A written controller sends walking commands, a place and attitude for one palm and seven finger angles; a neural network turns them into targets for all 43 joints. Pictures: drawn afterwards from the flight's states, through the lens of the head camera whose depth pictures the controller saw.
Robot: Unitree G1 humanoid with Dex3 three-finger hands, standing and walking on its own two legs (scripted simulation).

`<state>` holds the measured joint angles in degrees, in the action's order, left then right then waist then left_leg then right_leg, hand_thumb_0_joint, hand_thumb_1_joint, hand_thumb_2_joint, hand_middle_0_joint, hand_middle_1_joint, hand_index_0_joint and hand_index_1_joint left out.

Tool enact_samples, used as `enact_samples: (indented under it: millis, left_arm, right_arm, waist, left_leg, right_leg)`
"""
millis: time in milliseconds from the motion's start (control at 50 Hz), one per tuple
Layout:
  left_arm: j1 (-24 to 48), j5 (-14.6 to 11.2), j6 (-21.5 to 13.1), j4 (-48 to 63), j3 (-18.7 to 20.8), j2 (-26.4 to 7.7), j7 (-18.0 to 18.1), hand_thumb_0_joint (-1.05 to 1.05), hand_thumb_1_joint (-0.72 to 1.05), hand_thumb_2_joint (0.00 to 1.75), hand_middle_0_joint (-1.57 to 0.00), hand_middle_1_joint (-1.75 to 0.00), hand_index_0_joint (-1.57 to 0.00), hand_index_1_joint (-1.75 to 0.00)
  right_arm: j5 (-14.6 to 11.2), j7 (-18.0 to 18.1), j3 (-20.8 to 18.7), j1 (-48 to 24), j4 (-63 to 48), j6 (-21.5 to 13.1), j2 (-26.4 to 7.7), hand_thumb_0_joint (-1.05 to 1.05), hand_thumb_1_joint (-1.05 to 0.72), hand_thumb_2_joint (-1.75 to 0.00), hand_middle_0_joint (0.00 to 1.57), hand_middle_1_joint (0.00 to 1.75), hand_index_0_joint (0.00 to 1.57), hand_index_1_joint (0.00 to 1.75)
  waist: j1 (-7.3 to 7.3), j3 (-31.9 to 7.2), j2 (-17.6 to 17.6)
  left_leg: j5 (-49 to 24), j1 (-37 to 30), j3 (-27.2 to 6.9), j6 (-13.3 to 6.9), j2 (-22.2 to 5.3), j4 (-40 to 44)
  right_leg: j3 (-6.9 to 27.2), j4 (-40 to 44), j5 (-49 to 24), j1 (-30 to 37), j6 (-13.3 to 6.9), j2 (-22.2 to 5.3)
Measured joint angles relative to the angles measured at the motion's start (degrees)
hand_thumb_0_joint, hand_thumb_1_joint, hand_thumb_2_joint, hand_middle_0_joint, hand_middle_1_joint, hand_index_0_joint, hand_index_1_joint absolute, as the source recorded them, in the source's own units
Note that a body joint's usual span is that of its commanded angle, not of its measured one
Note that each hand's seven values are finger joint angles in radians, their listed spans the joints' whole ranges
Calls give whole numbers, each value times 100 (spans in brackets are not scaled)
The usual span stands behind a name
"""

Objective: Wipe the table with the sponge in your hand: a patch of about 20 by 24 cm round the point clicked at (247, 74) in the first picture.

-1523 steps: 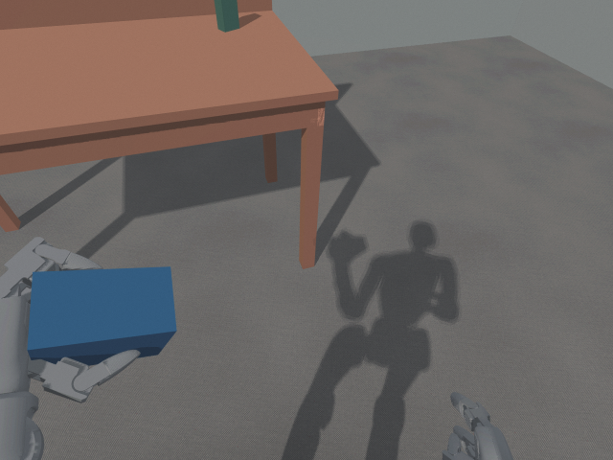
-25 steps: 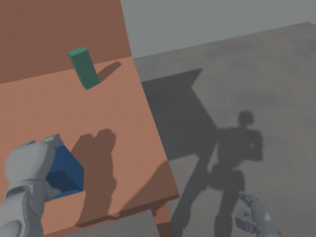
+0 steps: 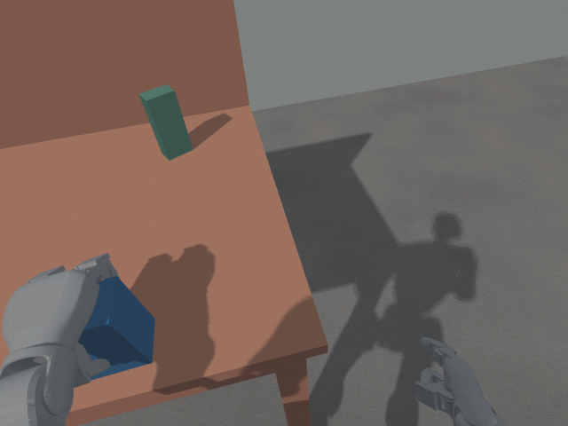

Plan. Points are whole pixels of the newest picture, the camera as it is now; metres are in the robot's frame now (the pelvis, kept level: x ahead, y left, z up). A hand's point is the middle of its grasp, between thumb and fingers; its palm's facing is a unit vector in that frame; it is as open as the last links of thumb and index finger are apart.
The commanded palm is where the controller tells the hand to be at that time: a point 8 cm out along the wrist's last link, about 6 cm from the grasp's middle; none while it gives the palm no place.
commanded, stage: lift the sponge slowly off the table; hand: left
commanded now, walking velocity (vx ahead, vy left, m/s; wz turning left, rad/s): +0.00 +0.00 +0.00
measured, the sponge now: (103, 338) +0.19 +0.28 +0.06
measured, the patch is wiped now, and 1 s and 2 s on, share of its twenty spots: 1.00 1.00 1.00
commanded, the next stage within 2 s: bring the sponge back beside the body in 1.80 s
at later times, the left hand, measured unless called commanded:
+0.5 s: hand (83, 322) +0.18 +0.27 +0.12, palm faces +0.05 -0.09 -0.99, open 10.6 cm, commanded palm +0.16 +0.27 +0.19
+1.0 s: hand (71, 308) +0.18 +0.27 +0.15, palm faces +0.10 -0.07 -0.99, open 10.6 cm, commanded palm +0.15 +0.27 +0.23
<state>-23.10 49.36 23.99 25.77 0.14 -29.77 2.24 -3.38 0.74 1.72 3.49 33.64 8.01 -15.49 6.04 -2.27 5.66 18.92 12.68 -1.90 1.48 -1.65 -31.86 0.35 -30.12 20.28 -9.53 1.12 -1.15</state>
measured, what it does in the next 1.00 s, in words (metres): stands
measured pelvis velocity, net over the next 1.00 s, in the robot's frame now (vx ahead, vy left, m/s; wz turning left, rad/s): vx -0.02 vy -0.01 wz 0.01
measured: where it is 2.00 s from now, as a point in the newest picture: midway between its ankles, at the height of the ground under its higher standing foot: outside the picture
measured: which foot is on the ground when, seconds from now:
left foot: down 0.00-1.00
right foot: down 0.00-1.00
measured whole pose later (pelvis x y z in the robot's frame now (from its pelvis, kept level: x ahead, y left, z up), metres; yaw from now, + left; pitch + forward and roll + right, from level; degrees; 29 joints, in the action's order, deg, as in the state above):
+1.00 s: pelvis -0.02 -0.01 +0.01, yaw +1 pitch -3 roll +0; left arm -14.4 46.0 23.0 26.5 1.7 -35.1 -5.0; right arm -2.9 3.2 1.9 1.6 34.8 6.7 -16.5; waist 7.4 0.0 6.8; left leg 14.9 9.9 -3.1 2.5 -2.5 -27.7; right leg -0.8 -26.8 17.1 -6.9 0.0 -0.3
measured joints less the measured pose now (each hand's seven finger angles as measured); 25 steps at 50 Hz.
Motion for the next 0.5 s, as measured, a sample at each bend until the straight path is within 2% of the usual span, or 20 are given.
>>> enact_samples:
  millis: [500]
  left_arm:
    - [669,-111,-190,-352,-65,-245,-375,-1,-52,102,-64,-130,-68,-129]
  right_arm:
    - [62,231,5,-100,178,-115,-23,2,-90,-90,20,30,20,30]
  waist:
    - [99,261,75]
  left_leg:
    - [-288,-266,-122,89,-80,311]
  right_leg:
    - [-117,294,-249,293,-103,88]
